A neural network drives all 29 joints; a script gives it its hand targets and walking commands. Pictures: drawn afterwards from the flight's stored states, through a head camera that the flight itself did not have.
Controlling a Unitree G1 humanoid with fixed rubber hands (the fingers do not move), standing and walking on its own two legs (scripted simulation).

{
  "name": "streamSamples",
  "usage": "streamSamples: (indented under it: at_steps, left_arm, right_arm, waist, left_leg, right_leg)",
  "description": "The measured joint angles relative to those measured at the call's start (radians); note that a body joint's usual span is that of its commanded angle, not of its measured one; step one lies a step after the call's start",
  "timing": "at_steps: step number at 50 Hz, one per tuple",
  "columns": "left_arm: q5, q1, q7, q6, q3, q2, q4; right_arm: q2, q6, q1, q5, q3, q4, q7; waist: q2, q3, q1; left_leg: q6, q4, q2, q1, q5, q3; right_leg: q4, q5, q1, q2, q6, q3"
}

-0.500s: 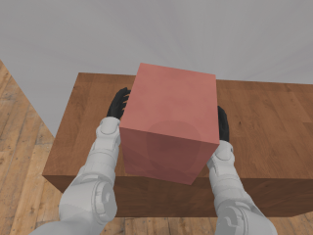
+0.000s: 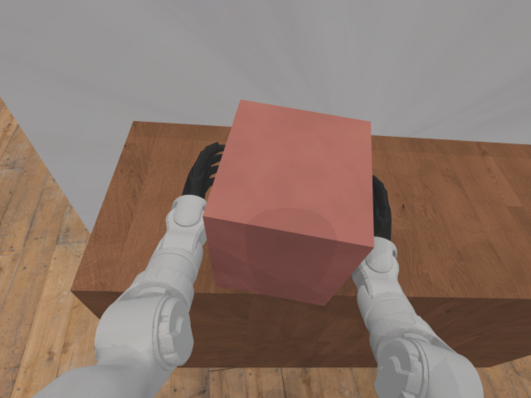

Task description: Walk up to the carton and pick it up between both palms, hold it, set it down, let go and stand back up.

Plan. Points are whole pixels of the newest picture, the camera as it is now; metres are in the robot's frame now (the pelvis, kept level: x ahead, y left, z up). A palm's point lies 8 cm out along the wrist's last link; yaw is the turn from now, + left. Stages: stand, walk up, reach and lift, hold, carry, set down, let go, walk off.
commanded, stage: reach and lift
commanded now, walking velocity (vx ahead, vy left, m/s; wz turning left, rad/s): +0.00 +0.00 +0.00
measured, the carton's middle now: (285, 211) +0.40 -0.01 +0.04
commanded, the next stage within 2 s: none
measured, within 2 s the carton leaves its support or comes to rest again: neither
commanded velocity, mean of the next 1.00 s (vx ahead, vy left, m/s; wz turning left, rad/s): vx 0.00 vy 0.00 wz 0.00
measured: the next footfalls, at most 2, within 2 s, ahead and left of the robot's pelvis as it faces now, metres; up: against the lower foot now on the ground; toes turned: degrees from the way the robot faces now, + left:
none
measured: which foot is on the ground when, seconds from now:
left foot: down 0.00-1.00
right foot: down 0.00-1.00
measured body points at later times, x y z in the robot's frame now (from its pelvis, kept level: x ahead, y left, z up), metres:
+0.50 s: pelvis +0.00 +0.00 -0.01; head +0.03 +0.05 +0.44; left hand +0.43 +0.14 +0.06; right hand +0.39 -0.15 +0.06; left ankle +0.04 +0.12 -0.75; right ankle -0.01 -0.13 -0.75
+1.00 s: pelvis +0.00 +0.01 +0.00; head -0.03 +0.04 +0.45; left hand +0.41 +0.16 +0.15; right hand +0.39 -0.13 +0.15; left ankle +0.04 +0.12 -0.75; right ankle -0.01 -0.13 -0.75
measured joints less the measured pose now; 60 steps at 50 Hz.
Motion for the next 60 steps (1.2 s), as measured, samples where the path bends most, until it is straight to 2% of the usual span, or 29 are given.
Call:
streamSamples:
  at_steps: [9,19,26,33,40,43,52,60]
  left_arm:
    - [-0.049,-0.056,0.041,-0.016,-0.045,0.015,0.064]
    - [-0.151,-0.041,0.078,-0.016,-0.146,0.035,0.09]
    - [-0.258,0.017,0.1,0.037,-0.249,0.053,0.023]
    - [-0.327,0.071,0.114,0.18,-0.301,0.062,-0.126]
    - [-0.306,0.133,0.12,0.401,-0.263,0.042,-0.369]
    - [-0.273,0.147,0.115,0.472,-0.23,0.026,-0.45]
    - [-0.163,0.112,0.065,0.581,-0.122,-0.012,-0.523]
    - [-0.134,0.152,0.057,0.686,-0.126,-0.028,-0.65]
  right_arm:
    - [-0.039,-0.002,-0.051,0.048,0.032,0.052,-0.001]
    - [-0.068,0.061,-0.031,0.172,0.186,0.024,-0.017]
    - [-0.081,0.165,0.003,0.276,0.311,-0.066,-0.024]
    - [-0.11,0.314,0.031,0.398,0.424,-0.194,-0.036]
    - [-0.152,0.477,0.033,0.498,0.51,-0.318,-0.048]
    - [-0.162,0.527,0.023,0.506,0.524,-0.354,-0.05]
    - [-0.141,0.592,-0.028,0.455,0.467,-0.348,-0.026]
    - [-0.138,0.64,-0.007,0.48,0.473,-0.4,-0.015]
  waist:
    - [-0.012,-0.023,0.006]
    - [0.014,-0.068,-0.005]
    - [0.041,-0.109,-0.032]
    - [0.046,-0.115,-0.05]
    - [0.039,-0.049,-0.043]
    - [0.04,-0.012,-0.042]
    - [0.026,0.081,-0.028]
    - [0.016,0.108,-0.023]
  left_leg:
    - [0.001,0.007,0.006,-0.064,0.015,0.008]
    - [0.003,0.061,0.008,-0.115,-0.012,-0.001]
    - [0.002,0.113,0.004,-0.14,-0.043,-0.028]
    - [0.002,0.145,-0.001,-0.092,-0.074,-0.043]
    - [0.007,0.134,-0.008,0.053,-0.094,-0.03]
    - [0.01,0.118,-0.013,0.123,-0.095,-0.026]
    - [0.019,0.07,-0.024,0.262,-0.079,-0.007]
    - [0.02,0.068,-0.027,0.276,-0.068,-0.008]
  right_leg:
    - [0.014,0.014,-0.07,0.006,-0.002,0.008]
    - [0.045,-0.004,-0.108,0.007,0.001,0.0]
    - [0.07,-0.03,-0.11,0.007,0.002,-0.026]
    - [0.082,-0.056,-0.047,0.004,0.004,-0.041]
    - [0.067,-0.071,0.097,-0.004,0.009,-0.03]
    - [0.049,-0.07,0.167,-0.01,0.012,-0.027]
    - [0.03,-0.064,0.287,-0.024,0.019,-0.011]
    - [0.042,-0.063,0.296,-0.027,0.02,-0.011]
